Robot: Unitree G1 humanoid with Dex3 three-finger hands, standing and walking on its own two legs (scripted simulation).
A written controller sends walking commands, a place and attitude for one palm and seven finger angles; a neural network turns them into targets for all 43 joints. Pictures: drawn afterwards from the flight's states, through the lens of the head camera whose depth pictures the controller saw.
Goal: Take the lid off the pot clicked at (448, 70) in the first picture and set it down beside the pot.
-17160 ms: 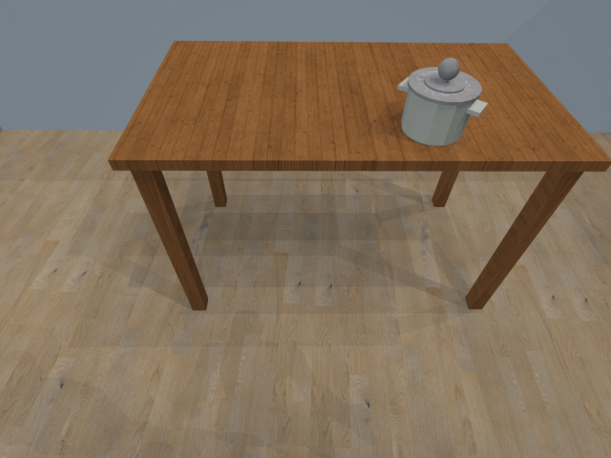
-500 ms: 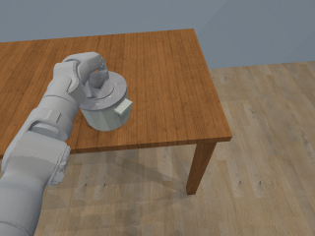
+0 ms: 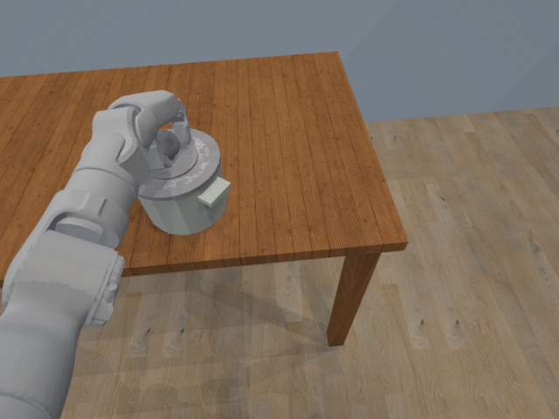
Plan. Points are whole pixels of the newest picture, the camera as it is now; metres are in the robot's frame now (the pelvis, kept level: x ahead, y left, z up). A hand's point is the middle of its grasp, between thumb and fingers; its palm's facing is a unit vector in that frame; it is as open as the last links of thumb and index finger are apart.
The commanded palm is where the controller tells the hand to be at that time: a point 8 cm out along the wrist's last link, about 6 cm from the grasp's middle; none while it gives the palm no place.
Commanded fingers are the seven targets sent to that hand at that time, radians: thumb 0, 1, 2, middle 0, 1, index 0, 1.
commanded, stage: close the fingers and squeeze the knob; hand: left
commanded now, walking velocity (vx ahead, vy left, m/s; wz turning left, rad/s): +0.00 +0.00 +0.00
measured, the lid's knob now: (165, 144) +0.51 +0.15 +0.11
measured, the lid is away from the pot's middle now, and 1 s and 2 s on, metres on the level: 0.00 0.00 0.00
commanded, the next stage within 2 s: lift the lid straight up in 1.18 s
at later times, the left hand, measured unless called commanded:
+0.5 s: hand (162, 148) +0.49 +0.15 +0.13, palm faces -0.39 -0.09 -0.91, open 6.6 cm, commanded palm +0.49 +0.15 +0.19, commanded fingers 0.00 0.69 0.36 -0.89 -1.02 -0.89 -1.02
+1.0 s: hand (161, 149) +0.49 +0.15 +0.13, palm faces -0.40 -0.09 -0.91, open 6.4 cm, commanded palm +0.49 +0.15 +0.19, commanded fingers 0.00 0.77 0.56 -0.90 -1.05 -0.91 -1.06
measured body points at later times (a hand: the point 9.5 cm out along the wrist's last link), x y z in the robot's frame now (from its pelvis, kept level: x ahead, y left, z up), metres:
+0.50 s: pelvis +0.00 +0.00 +0.00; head +0.06 -0.03 +0.45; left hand +0.50 +0.15 +0.18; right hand +0.06 -0.27 -0.14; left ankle +0.02 +0.10 -0.74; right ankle -0.05 -0.13 -0.74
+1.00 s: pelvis +0.00 +0.00 +0.00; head +0.05 -0.03 +0.45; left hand +0.50 +0.15 +0.18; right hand +0.06 -0.27 -0.14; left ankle +0.02 +0.10 -0.74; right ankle -0.05 -0.13 -0.74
